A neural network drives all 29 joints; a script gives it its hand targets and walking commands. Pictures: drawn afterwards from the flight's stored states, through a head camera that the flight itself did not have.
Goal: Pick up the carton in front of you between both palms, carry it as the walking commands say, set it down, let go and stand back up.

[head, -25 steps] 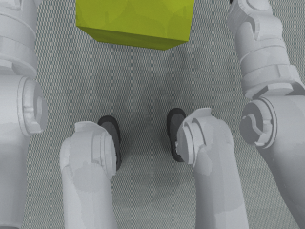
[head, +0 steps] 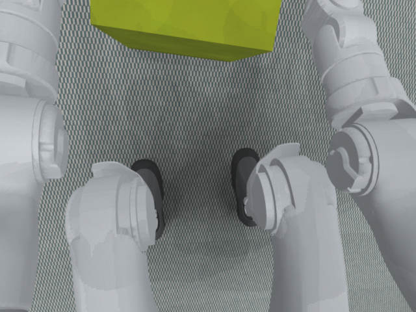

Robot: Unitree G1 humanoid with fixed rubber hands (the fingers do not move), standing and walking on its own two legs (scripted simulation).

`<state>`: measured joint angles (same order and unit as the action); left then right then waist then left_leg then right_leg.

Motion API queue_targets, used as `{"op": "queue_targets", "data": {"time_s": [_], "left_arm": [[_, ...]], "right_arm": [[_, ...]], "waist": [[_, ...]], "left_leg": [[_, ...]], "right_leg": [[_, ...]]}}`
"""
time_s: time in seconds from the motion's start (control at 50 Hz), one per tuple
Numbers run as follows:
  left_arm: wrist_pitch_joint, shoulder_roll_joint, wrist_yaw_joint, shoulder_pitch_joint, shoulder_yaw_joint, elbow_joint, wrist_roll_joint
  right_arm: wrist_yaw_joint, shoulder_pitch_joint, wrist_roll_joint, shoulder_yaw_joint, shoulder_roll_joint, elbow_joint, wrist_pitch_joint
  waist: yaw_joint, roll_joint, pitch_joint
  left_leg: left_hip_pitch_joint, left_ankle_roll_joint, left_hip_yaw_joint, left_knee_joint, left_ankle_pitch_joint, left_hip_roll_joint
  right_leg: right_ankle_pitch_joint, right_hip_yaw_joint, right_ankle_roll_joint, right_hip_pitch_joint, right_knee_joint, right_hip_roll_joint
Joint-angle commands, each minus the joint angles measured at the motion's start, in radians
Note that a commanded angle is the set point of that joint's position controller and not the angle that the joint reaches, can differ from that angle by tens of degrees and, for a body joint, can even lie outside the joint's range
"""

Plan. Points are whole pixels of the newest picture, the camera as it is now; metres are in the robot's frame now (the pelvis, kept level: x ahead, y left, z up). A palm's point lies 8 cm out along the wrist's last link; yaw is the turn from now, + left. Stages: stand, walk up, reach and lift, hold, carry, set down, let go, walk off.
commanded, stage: reach and lift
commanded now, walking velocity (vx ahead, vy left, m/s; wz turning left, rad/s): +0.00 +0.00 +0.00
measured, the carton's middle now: out of the picture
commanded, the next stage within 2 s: none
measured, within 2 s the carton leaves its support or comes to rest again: leaves its support in 0.52 s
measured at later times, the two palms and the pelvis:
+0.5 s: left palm out of the picture +0.58 +0.16 -0.17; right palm out of the picture +0.56 -0.15 -0.17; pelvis +0.00 +0.00 -0.01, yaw +0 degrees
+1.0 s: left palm out of the picture +0.51 +0.17 +0.03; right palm out of the picture +0.50 -0.13 +0.02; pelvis -0.01 -0.01 +0.09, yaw +4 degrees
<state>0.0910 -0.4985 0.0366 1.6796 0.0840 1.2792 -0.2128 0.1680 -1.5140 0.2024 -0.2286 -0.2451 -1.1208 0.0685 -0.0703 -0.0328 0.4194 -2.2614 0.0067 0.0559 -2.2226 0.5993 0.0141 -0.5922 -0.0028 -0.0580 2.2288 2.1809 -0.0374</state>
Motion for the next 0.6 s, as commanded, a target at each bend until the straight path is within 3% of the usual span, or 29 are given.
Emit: {"op": "queue_targets", "data": {"time_s": [0.0, 0.16, 0.2, 0.26, 0.32, 0.38, 0.46, 0.58], "left_arm": [[-0.018, -0.073, -0.005, 0.269, -0.037, -0.07, 0.028], [-0.005, 0.059, -0.017, 0.366, -0.025, -0.112, 0.05], [0.012, 0.353, -0.073, 0.437, 0.021, -0.124, 0.061], [0.055, 0.772, -0.193, 0.448, 0.017, -0.12, 0.103], [0.091, 0.959, -0.265, 0.365, -0.021, -0.149, 0.132], [0.108, 1.039, -0.293, 0.348, -0.024, -0.206, 0.123], [0.117, 1.139, -0.292, 0.369, 0.048, -0.336, 0.075], [0.16, 1.286, -0.25, 0.443, 0.171, -0.664, 0.011]], "right_arm": [[-0.006, -0.21, -0.023, -0.024, -0.104, 0.083, -0.021], [-0.016, -0.317, -0.049, -0.01, 0.02, 0.128, -0.009], [-0.071, -0.421, -0.07, 0.031, 0.282, 0.154, 0.007], [-0.2, -0.545, -0.12, 0.066, 0.667, 0.191, 0.062], [-0.281, -0.558, -0.128, 0.079, 0.838, 0.224, 0.109], [-0.317, -0.549, -0.106, 0.111, 0.929, 0.257, 0.132], [-0.334, -0.566, -0.032, 0.186, 1.029, 0.323, 0.146], [-0.313, -0.593, 0.038, 0.321, 1.127, 0.552, 0.193]], "waist": [[-0.028, 0.127, -1.169], [-0.024, 0.128, -1.171], [-0.021, 0.137, -1.141], [-0.01, 0.14, -1.062], [0.008, 0.139, -1.023], [0.012, 0.118, -1.055], [0.01, 0.129, -1.271], [-0.002, 0.198, -1.925]], "left_leg": [[0.585, 0.014, -0.03, 0.176, -0.343, -0.001], [0.628, 0.014, -0.04, 0.19, -0.287, 0.018], [0.631, 0.01, -0.044, 0.191, -0.277, 0.036], [0.583, -0.003, -0.054, 0.168, -0.238, 0.07], [0.557, -0.018, -0.07, 0.156, -0.255, 0.08], [0.55, -0.026, -0.076, 0.152, -0.294, 0.083], [0.66, -0.026, -0.083, 0.135, -0.43, 0.083], [1.081, -0.011, -0.083, 0.144, -0.757, 0.102]], "right_leg": [[0.401, -0.069, -0.004, -0.546, -0.145, -0.016], [0.347, -0.077, 0.004, -0.597, -0.157, -0.034], [0.33, -0.082, 0.009, -0.594, -0.155, -0.055], [0.28, -0.091, 0.015, -0.556, -0.129, -0.082], [0.27, -0.103, 0.023, -0.503, -0.116, -0.092], [0.297, -0.108, 0.029, -0.492, -0.105, -0.096], [0.418, -0.119, 0.032, -0.54, -0.086, -0.098], [0.607, -0.144, 0.026, -0.613, -0.121, -0.115]]}}
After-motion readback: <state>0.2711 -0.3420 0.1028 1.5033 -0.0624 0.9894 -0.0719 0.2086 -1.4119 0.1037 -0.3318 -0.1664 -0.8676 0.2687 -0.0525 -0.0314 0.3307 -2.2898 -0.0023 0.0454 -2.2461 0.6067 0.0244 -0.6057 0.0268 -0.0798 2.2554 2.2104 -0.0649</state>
